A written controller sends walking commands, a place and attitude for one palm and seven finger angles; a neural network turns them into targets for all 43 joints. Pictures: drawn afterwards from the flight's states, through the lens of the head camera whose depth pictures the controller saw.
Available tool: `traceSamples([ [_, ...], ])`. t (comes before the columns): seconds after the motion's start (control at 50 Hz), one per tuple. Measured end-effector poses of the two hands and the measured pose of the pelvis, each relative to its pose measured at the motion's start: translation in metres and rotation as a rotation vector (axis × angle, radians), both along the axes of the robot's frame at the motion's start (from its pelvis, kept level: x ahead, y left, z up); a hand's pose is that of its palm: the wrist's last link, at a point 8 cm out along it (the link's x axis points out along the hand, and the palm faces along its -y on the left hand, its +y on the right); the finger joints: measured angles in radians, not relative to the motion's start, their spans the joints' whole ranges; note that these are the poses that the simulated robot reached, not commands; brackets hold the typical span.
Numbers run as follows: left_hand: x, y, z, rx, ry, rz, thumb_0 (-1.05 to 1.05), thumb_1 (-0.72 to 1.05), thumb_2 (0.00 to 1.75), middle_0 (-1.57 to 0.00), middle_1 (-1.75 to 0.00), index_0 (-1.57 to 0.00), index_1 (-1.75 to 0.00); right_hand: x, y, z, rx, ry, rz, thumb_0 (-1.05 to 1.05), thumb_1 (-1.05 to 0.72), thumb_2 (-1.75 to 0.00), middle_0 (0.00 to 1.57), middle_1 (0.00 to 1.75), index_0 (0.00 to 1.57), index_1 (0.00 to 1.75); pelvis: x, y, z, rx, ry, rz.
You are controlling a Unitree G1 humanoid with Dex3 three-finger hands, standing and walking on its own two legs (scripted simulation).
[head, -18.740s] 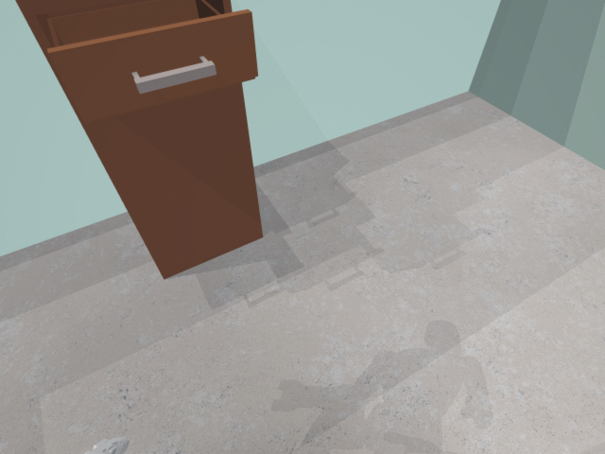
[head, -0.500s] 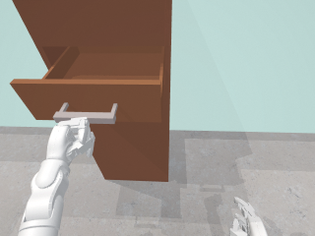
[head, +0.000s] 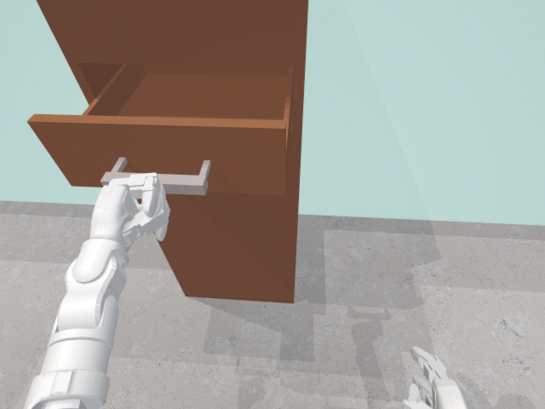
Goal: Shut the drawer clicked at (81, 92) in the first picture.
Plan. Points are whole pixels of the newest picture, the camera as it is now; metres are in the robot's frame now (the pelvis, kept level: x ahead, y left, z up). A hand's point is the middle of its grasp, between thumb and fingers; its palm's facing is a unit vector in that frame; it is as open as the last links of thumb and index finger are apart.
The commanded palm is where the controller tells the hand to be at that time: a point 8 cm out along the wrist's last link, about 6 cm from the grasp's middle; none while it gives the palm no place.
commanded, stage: push the drawer shut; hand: left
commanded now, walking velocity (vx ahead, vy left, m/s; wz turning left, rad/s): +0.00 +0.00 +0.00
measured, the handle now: (159, 174) +0.42 +0.21 +0.13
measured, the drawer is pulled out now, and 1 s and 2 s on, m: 0.18 0.06 0.00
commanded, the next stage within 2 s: pull the fist back off the drawer in 1.90 s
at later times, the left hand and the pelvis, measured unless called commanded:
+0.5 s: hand (183, 182) +0.40 +0.17 +0.13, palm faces +0.04 -1.00 -0.05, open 3.3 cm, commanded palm +0.39 +0.22 +0.13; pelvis -0.02 +0.00 +0.00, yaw +0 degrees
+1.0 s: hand (186, 158) +0.46 +0.18 +0.13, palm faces +0.02 -1.00 -0.03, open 3.1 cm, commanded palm +0.45 +0.23 +0.13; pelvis -0.01 -0.01 -0.01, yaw -1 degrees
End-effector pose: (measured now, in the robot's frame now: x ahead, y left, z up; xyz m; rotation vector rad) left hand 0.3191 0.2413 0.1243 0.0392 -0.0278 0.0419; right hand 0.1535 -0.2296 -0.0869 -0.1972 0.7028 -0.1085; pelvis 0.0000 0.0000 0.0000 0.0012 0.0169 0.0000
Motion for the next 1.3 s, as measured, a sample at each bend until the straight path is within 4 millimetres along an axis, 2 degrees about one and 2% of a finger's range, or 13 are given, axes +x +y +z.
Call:
traceSamples([
  [0.24, 0.024, -0.007, 0.0, 0.009, 0.006, -0.003, -0.05, 0.85, 0.99, -1.4, -1.6, -1.4, -1.6, -0.025, -0.002, -0.012, -0.003, 0.065, -0.006, 0.01, -0.9, -0.9, 0.2, 0.3, 0.2, 0.3, -0.011, 0.0, -0.002, 0.006, 0.012, 0.01],
  [0.48, 0.056, -0.016, 0.004, 0.014, 0.011, -0.004, 0.0, 0.92, 1.02, -1.4, -1.6, -1.4, -1.6, -0.059, -0.016, -0.021, -0.011, 0.143, -0.049, 0.01, -0.9, -0.9, 0.2, 0.3, 0.2, 0.3, -0.015, -0.003, -0.004, 0.012, 0.035, -0.002],
  [0.9, 0.105, -0.008, 0.003, -0.002, 0.027, -0.015, -0.02, 0.86, 0.98, -1.4, -1.6, -1.4, -1.6, -0.114, -0.041, -0.029, -0.049, 0.306, -0.133, 0.01, -0.9, -0.9, 0.2, 0.3, 0.2, 0.3, -0.016, -0.008, -0.007, 0.008, 0.11, -0.016],
  [1.06, 0.12, -0.006, 0.005, -0.01, 0.024, -0.028, 0.0, 0.85, 0.97, -1.4, -1.6, -1.4, -1.6, -0.131, -0.04, -0.03, -0.057, 0.364, -0.155, 0.01, -0.9, -0.9, 0.2, 0.3, 0.2, 0.3, -0.014, -0.004, -0.008, 0.005, 0.137, -0.021],
  [1.3, 0.144, -0.006, 0.005, -0.013, 0.038, -0.029, -0.01, 0.84, 0.98, -1.4, -1.6, -1.4, -1.6, -0.149, -0.029, -0.032, -0.06, 0.434, -0.163, 0.01, -0.9, -0.9, 0.2, 0.3, 0.2, 0.3, -0.012, 0.004, -0.011, -0.004, 0.173, -0.014],
])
